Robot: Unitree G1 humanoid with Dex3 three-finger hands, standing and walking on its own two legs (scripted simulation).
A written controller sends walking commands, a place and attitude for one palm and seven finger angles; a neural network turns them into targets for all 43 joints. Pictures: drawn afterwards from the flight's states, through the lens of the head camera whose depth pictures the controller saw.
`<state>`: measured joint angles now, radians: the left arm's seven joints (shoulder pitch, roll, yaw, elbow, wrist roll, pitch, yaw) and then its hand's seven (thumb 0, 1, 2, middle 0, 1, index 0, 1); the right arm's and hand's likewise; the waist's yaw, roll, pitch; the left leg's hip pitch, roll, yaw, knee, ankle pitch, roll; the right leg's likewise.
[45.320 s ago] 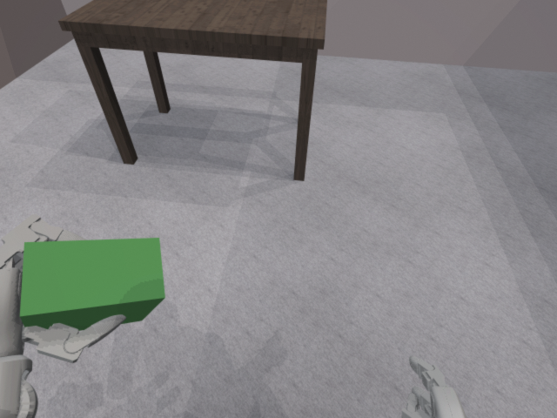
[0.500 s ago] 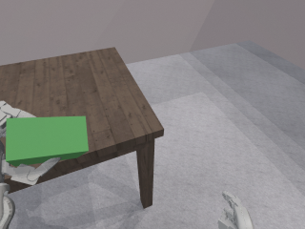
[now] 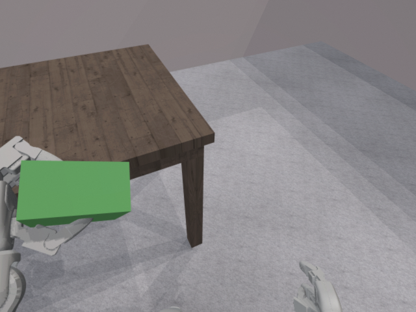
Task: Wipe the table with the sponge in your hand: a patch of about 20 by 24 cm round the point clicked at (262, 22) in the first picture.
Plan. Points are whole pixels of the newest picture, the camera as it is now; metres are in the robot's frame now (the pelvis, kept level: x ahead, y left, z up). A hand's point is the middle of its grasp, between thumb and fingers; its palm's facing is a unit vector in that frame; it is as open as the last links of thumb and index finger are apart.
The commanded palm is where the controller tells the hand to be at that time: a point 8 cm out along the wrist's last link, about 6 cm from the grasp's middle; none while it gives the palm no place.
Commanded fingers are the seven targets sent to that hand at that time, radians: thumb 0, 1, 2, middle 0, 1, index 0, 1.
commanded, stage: stop stepping back and stand still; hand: left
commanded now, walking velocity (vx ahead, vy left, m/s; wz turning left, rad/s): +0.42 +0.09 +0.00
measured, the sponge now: (92, 195) +0.23 +0.19 +0.18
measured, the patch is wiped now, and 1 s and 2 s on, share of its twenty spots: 1.00 1.00 1.00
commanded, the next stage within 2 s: stand and wait in 0.58 s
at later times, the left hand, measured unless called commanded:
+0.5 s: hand (2, 245) +0.14 +0.25 +0.20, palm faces +0.51 -0.81 -0.29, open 10.2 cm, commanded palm +0.09 +0.29 +0.22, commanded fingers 0.00 0.10 1.30 -1.20 -1.60 -1.20 -1.60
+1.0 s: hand (11, 232) +0.16 +0.26 +0.20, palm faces +0.48 -0.80 -0.36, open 10.2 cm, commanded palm +0.10 +0.29 +0.22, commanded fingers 0.00 0.10 1.30 -1.20 -1.60 -1.20 -1.60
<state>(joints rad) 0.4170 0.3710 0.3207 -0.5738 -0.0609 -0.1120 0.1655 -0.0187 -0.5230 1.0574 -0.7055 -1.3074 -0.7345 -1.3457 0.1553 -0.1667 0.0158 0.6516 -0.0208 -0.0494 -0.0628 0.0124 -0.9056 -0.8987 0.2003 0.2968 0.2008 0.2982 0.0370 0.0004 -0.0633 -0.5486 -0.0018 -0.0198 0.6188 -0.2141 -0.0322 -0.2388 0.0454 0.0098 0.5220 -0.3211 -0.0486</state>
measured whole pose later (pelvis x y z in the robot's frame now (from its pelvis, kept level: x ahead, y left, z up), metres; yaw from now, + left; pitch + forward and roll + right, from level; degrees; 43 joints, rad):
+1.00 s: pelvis -0.04 +0.00 +0.01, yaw +3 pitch +0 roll -1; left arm 0.43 0.37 0.35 -0.51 -0.04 -0.16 0.16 -0.02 -0.53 1.06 -0.71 -1.31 -0.74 -1.34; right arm 0.18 -0.21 0.01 0.61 0.00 -0.09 -0.07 0.01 -0.91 -0.90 0.20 0.30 0.20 0.30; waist 0.01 0.01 -0.02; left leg -0.26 0.04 0.02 0.51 -0.25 0.00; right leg -0.21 0.04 -0.03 0.45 -0.24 -0.02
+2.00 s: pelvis -0.07 +0.02 +0.01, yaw +3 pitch -1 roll -2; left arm 0.42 0.35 0.33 -0.49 -0.03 -0.17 0.17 -0.02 -0.53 1.06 -0.71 -1.31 -0.74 -1.35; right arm 0.19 -0.20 0.02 0.63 -0.01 -0.09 -0.06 0.01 -0.91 -0.90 0.20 0.30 0.20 0.30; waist 0.02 0.02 -0.02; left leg -0.29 0.02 0.02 0.49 -0.19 0.02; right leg -0.22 0.02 -0.03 0.39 -0.16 0.00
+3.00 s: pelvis -0.06 +0.02 +0.01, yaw +3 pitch +0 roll -2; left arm 0.43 0.36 0.33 -0.50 -0.03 -0.16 0.17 -0.02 -0.53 1.06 -0.71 -1.31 -0.74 -1.35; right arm 0.19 -0.21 0.02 0.62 -0.01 -0.08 -0.06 0.01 -0.91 -0.90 0.20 0.30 0.20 0.30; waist 0.02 0.03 -0.01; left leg -0.27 0.02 0.03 0.48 -0.20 0.02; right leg -0.21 0.02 -0.02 0.39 -0.18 0.00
